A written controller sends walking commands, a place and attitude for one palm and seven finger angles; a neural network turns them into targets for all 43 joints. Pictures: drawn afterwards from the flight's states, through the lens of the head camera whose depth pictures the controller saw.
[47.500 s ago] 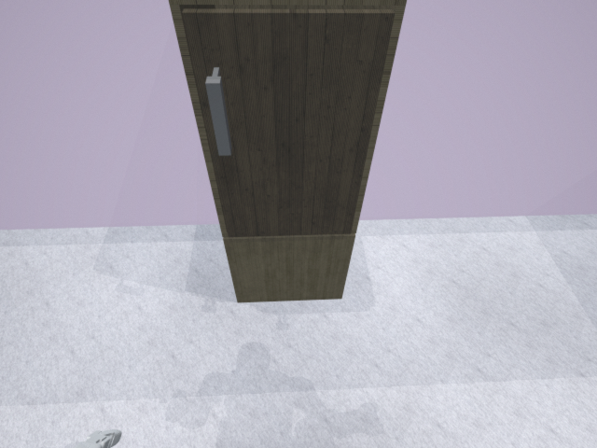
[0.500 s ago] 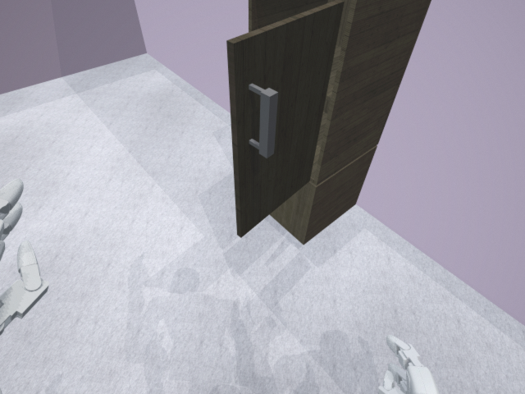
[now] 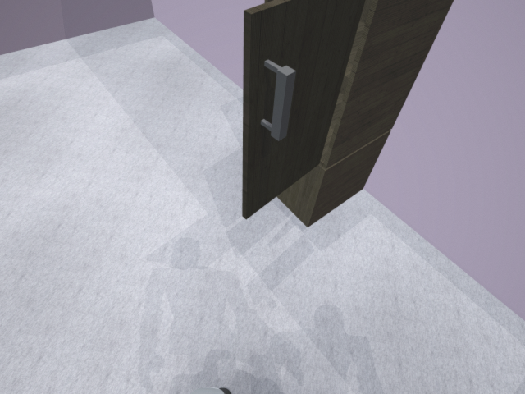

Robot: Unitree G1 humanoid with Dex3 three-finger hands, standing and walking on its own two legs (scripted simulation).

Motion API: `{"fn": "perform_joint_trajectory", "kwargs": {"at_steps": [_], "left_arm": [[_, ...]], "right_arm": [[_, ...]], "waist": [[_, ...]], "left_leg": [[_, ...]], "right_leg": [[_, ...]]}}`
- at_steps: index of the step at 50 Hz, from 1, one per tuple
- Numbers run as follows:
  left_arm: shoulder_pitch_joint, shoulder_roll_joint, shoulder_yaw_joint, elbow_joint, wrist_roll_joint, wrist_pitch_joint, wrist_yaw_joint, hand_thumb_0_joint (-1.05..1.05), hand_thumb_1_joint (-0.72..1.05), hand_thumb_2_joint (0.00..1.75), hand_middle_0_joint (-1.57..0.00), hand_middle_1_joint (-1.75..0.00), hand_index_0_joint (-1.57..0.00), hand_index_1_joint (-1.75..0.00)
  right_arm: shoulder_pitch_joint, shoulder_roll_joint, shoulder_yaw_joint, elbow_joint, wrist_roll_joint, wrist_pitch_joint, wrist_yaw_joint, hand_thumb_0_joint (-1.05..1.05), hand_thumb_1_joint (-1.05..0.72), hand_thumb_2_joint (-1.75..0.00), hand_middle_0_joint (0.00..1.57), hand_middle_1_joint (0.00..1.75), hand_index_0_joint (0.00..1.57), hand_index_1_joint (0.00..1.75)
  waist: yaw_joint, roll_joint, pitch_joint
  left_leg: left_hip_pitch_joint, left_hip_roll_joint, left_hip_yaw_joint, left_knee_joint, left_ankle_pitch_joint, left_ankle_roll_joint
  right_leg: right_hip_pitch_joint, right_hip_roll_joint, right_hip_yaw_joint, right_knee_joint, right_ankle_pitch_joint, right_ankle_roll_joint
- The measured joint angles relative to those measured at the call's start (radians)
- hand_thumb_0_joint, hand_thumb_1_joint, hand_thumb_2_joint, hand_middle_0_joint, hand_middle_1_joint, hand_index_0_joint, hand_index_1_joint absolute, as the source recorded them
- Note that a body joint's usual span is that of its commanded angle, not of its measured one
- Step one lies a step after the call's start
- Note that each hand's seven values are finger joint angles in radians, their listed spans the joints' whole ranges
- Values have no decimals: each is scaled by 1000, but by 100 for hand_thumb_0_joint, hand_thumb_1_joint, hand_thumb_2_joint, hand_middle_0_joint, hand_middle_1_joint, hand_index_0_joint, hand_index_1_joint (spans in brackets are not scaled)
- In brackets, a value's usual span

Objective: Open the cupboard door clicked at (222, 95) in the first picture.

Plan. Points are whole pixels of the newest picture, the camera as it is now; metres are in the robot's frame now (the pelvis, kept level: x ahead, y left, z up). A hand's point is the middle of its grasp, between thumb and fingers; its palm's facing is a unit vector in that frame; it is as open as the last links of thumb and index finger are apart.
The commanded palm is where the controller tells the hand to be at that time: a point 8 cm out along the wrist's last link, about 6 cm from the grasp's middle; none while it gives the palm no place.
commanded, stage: let the arm hang, fingers relaxed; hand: left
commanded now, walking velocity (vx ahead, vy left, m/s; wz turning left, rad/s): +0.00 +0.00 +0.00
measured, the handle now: (274, 101) +0.64 +0.02 +0.08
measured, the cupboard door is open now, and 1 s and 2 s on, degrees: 96 96 96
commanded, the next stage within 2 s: look to check the result in 0.62 s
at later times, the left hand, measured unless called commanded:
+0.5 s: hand out of the picture +0.09 +0.23 -0.15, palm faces -0.01 -0.94 -0.34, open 7.4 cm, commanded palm none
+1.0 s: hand out of the picture +0.11 +0.23 -0.15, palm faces -0.05 -0.94 -0.33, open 7.4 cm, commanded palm none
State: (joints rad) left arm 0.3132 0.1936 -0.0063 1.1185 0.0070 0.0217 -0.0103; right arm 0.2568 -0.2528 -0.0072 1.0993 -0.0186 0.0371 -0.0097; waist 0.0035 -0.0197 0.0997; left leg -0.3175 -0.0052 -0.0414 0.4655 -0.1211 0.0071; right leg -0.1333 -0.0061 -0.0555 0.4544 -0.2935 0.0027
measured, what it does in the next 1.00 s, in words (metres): stands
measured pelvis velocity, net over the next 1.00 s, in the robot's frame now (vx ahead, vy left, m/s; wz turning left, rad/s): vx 0.04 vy -0.01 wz -0.03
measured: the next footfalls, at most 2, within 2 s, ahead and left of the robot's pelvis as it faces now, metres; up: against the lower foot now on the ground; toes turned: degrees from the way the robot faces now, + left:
none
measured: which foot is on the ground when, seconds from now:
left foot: down 0.00-1.00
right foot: down 0.00-1.00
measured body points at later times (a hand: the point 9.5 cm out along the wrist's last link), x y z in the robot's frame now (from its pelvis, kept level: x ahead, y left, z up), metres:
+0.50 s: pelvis +0.02 -0.01 +0.01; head +0.02 -0.02 +0.45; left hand +0.09 +0.28 -0.12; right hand +0.09 -0.29 -0.14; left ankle +0.08 +0.11 -0.74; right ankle -0.03 -0.12 -0.74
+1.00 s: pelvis +0.04 -0.01 +0.01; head +0.06 -0.02 +0.46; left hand +0.11 +0.28 -0.13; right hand +0.09 -0.30 -0.14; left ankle +0.08 +0.11 -0.74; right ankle -0.03 -0.12 -0.74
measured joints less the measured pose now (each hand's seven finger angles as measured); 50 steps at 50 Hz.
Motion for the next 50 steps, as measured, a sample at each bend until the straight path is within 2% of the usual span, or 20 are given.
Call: {"fn": "perform_joint_trajectory", "kwargs": {"at_steps": [8,15,25,33,50], "left_arm": [[-6,64,25,56,0,-9,17,0,90,90,-20,-30,-20,-30],[-75,100,30,34,1,-21,20,0,90,90,-20,-30,-20,-30],[-182,107,24,-10,2,-39,14,0,90,90,-20,-30,-20,-30],[-217,107,19,-17,1,-42,11,0,90,90,-20,-30,-20,-30],[-188,117,18,10,-3,-32,17,0,90,90,-20,-30,-20,-30]], "right_arm": [[-44,28,-9,20,4,-4,-2,1,-90,-90,20,30,20,30],[-108,10,-13,18,1,-11,6,0,-90,-90,20,30,20,30],[-162,-48,-14,19,-2,-23,12,0,-90,-90,20,30,20,30],[-166,-80,-11,23,-1,-28,8,0,-90,-90,20,30,20,30],[-151,-61,-1,32,4,-23,5,0,-90,-90,20,30,20,30]], "waist": [[2,43,-3],[2,68,-26],[-9,56,-44],[-18,40,-36],[-14,35,-10]], "left_leg": [[31,1,3,-32,10,-3],[55,-2,8,-48,11,-4],[83,-3,14,-80,12,-8],[102,2,20,-102,9,-12],[124,8,32,-116,-5,-14]], "right_leg": [[27,0,3,-26,9,-3],[43,-4,8,-30,4,-3],[69,-5,13,-62,7,-4],[91,-2,20,-97,15,-6],[120,2,32,-138,21,-8]]}}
